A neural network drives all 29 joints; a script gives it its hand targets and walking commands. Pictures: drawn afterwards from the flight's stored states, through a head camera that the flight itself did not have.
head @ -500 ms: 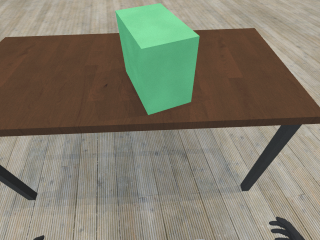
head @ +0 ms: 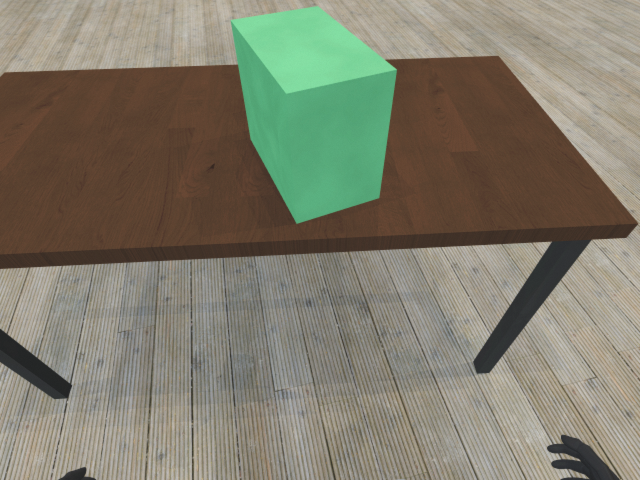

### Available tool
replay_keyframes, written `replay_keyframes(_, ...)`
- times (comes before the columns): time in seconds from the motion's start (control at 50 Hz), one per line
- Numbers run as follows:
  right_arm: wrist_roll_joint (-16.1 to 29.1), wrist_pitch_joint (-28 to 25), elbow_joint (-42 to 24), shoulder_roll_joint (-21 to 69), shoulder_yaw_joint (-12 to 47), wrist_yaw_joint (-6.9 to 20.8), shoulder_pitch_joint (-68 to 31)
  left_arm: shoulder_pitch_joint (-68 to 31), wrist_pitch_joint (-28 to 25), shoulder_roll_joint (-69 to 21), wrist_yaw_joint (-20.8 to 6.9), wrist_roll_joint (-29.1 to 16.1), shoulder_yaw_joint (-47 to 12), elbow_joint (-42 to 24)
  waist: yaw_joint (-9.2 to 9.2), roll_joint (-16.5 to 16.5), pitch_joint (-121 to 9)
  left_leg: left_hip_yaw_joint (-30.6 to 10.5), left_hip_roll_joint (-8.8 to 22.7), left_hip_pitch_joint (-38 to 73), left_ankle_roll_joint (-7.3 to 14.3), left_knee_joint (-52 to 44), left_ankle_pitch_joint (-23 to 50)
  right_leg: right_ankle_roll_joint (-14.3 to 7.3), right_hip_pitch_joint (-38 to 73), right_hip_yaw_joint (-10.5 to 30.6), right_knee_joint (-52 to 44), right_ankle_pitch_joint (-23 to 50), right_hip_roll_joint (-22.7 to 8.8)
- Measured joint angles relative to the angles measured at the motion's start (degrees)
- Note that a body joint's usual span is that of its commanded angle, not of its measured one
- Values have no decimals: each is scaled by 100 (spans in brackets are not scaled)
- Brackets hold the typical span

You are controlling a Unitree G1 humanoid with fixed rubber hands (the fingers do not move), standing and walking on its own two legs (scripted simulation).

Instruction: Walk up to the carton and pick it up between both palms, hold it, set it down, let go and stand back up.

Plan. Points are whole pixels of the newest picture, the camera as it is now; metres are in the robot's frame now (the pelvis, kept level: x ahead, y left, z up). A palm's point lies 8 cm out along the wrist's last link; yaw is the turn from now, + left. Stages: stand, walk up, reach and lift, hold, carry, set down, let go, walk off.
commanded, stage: walk up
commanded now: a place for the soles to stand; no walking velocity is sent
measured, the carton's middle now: (307, 112) +0.71 +0.02 +0.10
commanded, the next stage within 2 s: none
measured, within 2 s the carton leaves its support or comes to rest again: neither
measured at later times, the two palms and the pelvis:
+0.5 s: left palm out of the picture +0.09 +0.32 -0.05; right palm out of the picture +0.09 -0.32 -0.06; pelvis -0.02 +0.00 +0.00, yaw -2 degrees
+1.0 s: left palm out of the picture +0.10 +0.32 -0.05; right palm out of the picture +0.10 -0.32 -0.07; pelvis -0.01 +0.00 +0.00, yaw -2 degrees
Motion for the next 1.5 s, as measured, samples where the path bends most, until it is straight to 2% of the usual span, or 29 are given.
replay_keyframes(0.06,0,-1,1,122,0,2,0,0,18,29,0,0,21,0,0,1,-1,-2,96,-1,29,-12,-85,-74,-193,-37,837,-450,184)
replay_keyframes(0.1,0,-1,0,176,1,2,0,3,19,35,0,0,27,-3,5,-3,-6,5,142,-4,29,-19,-66,-103,-164,-71,999,-522,187)
replay_keyframes(0.14,0,0,0,199,1,3,0,7,19,32,0,-1,27,-7,12,-10,-13,15,153,-8,18,-14,-50,-132,71,-85,535,-506,125)
replay_keyframes(0.18,0,0,2,196,1,8,-15,6,19,43,0,-1,29,-6,23,-14,-6,27,154,-23,-43,85,-79,-181,430,-87,-265,-143,68)
replay_keyframes(0.24,0,34,22,162,-1,11,-45,3,15,-20,-1,0,10,-1,15,47,9,5,143,-28,-73,181,-408,3,396,-91,-194,-78,67)
replay_keyframes(0.3,0,41,20,62,-2,11,-44,3,-11,-59,0,0,-5,-2,15,48,13,2,15,-32,-73,170,-794,2,389,-63,-244,-66,-32)
replay_keyframes(0.32,0,42,20,30,-1,11,-44,3,-17,-51,0,0,-5,-1,14,49,13,0,-10,-33,-73,115,-637,4,382,-63,-246,-60,-53)
replay_keyframes(0.36,0,22,21,-7,-1,11,-41,3,-18,-33,0,0,-5,-1,8,52,15,-1,-34,-27,-44,-110,227,34,350,-65,-241,-52,-71)
replay_keyframes(0.38,0,9,31,-3,0,11,-41,2,-18,-28,0,0,-3,3,7,45,23,5,-35,-23,-7,-118,340,-7,329,-66,-199,-50,-61)
replay_keyframes(0.46,0,4,35,119,0,10,-41,1,-13,-15,0,0,27,5,4,46,24,4,63,-23,72,-130,103,-100,34,-74,663,-513,171)
replay_keyframes(0.5,0,4,35,170,1,11,-40,3,-13,-13,0,0,28,3,8,42,20,9,100,-25,72,-142,111,-126,10,-95,792,-536,173)
replay_keyframes(0.58,0,5,38,206,0,28,-50,5,-12,-5,0,-1,30,2,14,31,25,14,119,-32,-12,-24,75,-171,480,-106,-386,-131,73)
replay_keyframes(0.62,0,22,49,186,-1,38,-52,3,-13,-54,0,0,24,4,11,71,24,8,125,-31,-23,74,-138,-39,452,-108,-292,-10,81)
replay_keyframes(0.68,0,50,47,87,-2,59,-52,3,-34,-86,0,0,22,3,11,78,25,1,66,-32,-24,149,-609,-29,409,-101,-320,-36,17)
replay_keyframes(0.7,0,50,47,37,-2,59,-51,-2,-43,-80,0,0,22,3,10,80,34,1,52,-35,-24,112,-610,-28,368,-101,-323,-36,-3)
replay_keyframes(0.76,0,20,79,-38,0,59,-22,-4,-43,-66,0,0,22,5,1,67,57,1,-28,-33,1,-131,206,-44,307,-103,-289,-12,-65)
replay_keyframes(0.88,0,-17,94,156,1,59,-13,-3,-42,-7,4,0,44,4,-1,65,56,1,91,-34,72,-146,-14,-125,-77,-115,643,-558,152)
replay_keyframes(0.92,0,-17,93,199,2,59,-13,1,-42,-6,4,-1,45,0,6,56,49,10,92,-38,62,-135,-16,-151,42,-113,191,-394,95)
replay_keyframes(0.96,0,-17,96,220,1,59,-20,-1,-43,6,4,-1,46,3,8,43,54,17,79,-36,10,-11,-81,-192,279,-118,-436,160,26)
replay_keyframes(1.02,0,8,97,207,0,59,-36,-5,-43,-48,4,0,34,4,4,91,22,12,74,-36,-20,78,-313,35,239,-122,-309,88,13)
replay_keyframes(1.06,0,11,95,159,-1,59,-36,-7,-43,-59,4,0,28,4,5,91,21,13,17,-38,-20,56,-463,40,237,-116,-328,41,-37)
replay_keyframes(1.12,0,10,95,83,0,59,-31,-8,-42,-33,4,0,29,4,1,90,28,11,-30,-36,-3,-119,118,10,206,-118,-330,40,-71)
replay_keyframes(1.22,0,-14,95,154,1,59,-30,-8,-42,4,4,0,65,4,2,81,26,11,74,-37,47,-120,-55,-153,13,-124,370,-359,128)
replay_keyframes(1.26,0,-14,94,177,2,59,-30,-3,-50,7,4,-1,66,-1,10,52,19,24,69,-41,18,-96,-61,-243,224,-113,-211,-118,63)
replay_keyframes(1.32,0,-11,101,164,0,59,-65,-8,-56,-35,3,0,53,5,3,78,21,18,72,-40,-26,4,-219,-20,281,-125,-325,41,30)
replay_keyframes(1.38,0,-7,100,101,-1,59,-80,-8,-57,-80,4,0,36,5,4,79,20,19,-5,-41,-27,39,-698,2,284,-109,-353,-5,-34)
replay_keyframes(1.42,0,-19,99,59,-2,59,-63,-8,-51,-80,-14,-1,47,5,3,69,12,18,-61,-36,-27,5,-634,-62,289,-110,-346,-53,-80)
replay_keyframes(1.46,0,-125,98,35,-2,59,44,-10,-23,-82,-35,-1,76,8,-3,79,-4,11,-76,-16,3,-61,-280,-209,219,-121,-79,-406,-39)
replay_keyframes(1.5,0,-207,102,76,-1,59,204,-12,-8,-76,-37,0,130,9,-11,97,-3,4,26,15,32,-76,-70,-223,-110,-128,689,-557,206)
